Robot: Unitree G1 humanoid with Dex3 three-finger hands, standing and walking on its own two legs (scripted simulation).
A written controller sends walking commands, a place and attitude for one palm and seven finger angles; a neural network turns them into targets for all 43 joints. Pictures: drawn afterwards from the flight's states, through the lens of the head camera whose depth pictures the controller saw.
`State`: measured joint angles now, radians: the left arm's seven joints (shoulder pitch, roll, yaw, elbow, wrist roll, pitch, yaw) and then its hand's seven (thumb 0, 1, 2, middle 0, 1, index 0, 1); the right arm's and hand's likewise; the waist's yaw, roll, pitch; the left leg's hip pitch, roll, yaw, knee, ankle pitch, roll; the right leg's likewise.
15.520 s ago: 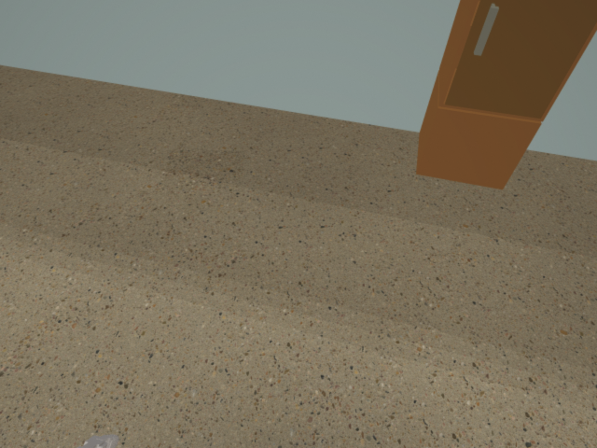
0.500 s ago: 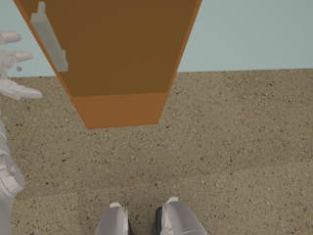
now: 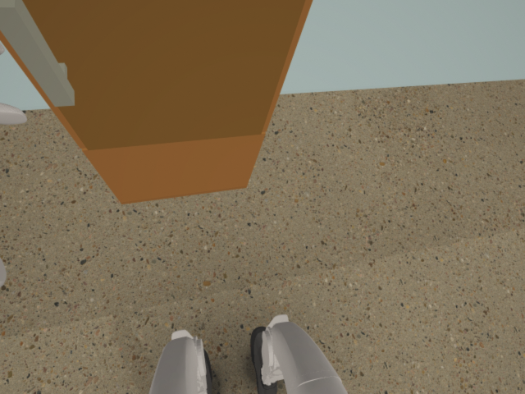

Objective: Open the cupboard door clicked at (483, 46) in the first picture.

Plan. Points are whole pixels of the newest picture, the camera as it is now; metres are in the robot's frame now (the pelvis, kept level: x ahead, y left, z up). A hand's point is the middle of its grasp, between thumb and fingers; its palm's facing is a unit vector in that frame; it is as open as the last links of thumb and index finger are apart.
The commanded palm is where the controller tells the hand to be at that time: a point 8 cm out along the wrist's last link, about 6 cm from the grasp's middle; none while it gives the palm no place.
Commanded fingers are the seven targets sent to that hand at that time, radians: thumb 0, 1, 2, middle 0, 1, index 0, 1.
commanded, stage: move the hooked fingers beside the handle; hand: left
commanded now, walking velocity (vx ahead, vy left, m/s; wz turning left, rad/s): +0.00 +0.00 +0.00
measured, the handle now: (38, 43) +0.58 +0.23 +0.06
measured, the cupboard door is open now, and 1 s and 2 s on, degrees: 0 0 0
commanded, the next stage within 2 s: slide the fingers in behind the handle in 0.62 s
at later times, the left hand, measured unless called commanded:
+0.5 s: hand out of the picture +0.52 +0.29 +0.07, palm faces +0.10 -1.00 -0.02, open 14.0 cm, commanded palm +0.51 +0.31 +0.07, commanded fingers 0.00 -0.50 0.30 -0.30 -1.20 -0.30 -1.20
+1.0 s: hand (2, 73) +0.53 +0.26 +0.07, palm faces +0.08 -1.00 -0.02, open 14.0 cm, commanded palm +0.51 +0.29 +0.06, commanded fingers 0.00 -0.50 0.30 -0.30 -1.20 -0.30 -1.20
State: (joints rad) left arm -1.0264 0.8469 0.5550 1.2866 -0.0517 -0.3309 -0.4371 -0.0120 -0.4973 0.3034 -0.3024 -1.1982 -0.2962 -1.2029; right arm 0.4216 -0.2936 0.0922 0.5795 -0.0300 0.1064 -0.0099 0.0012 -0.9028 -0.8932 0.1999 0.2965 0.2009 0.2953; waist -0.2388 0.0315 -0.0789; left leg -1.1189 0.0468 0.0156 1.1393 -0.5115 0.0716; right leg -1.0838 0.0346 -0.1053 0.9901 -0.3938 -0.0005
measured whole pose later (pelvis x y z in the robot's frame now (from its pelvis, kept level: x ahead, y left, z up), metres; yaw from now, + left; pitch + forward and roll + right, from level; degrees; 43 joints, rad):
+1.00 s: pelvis +0.00 -0.01 +0.00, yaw +1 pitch +27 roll -6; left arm -0.97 0.73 0.52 1.21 -0.07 -0.36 -0.37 -0.01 -0.50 0.30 -0.30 -1.20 -0.30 -1.20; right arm 0.40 -0.28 0.08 0.59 -0.03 0.11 0.00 0.00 -0.90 -0.89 0.20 0.30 0.20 0.30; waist -0.22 0.03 -0.09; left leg -1.09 0.05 0.01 1.13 -0.51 0.06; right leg -1.05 0.04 -0.11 0.99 -0.40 -0.01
